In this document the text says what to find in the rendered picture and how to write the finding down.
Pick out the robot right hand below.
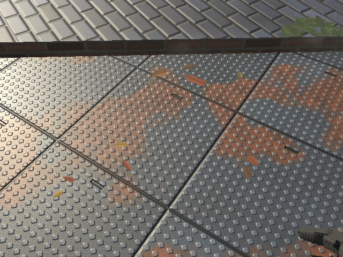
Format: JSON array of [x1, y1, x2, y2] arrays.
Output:
[[298, 228, 343, 257]]

